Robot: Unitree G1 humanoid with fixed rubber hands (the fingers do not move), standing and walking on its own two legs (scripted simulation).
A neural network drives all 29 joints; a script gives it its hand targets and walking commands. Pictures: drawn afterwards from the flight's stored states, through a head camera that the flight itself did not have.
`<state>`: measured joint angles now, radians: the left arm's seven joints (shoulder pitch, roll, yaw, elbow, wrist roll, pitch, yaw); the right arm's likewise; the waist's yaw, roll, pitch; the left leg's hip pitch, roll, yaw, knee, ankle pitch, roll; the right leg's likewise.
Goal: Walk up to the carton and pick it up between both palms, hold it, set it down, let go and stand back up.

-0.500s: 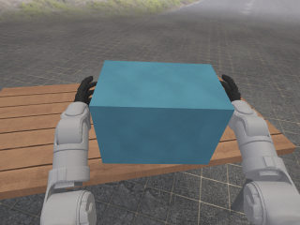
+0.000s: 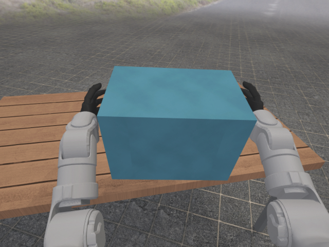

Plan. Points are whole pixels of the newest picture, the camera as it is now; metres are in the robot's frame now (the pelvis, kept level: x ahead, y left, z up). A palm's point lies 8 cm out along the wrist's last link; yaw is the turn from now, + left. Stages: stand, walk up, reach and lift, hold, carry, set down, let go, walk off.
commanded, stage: hold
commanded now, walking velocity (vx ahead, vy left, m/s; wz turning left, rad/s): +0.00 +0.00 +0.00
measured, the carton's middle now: (172, 124) +0.37 +0.01 +0.17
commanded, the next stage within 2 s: none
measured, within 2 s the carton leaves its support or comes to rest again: neither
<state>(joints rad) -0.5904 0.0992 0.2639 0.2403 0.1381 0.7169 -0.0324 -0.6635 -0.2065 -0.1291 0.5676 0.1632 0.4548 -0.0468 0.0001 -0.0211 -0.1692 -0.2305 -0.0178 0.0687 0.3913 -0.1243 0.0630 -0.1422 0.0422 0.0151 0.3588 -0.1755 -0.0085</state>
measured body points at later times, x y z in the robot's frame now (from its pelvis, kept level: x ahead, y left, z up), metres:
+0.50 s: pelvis +0.00 +0.00 +0.00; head -0.08 +0.02 +0.44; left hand +0.36 +0.21 +0.20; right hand +0.38 -0.18 +0.21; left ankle +0.06 +0.07 -0.74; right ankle +0.01 -0.12 -0.74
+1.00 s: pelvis +0.00 +0.00 +0.00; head -0.08 +0.02 +0.44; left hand +0.35 +0.21 +0.20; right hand +0.38 -0.18 +0.21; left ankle +0.06 +0.07 -0.74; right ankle +0.01 -0.12 -0.74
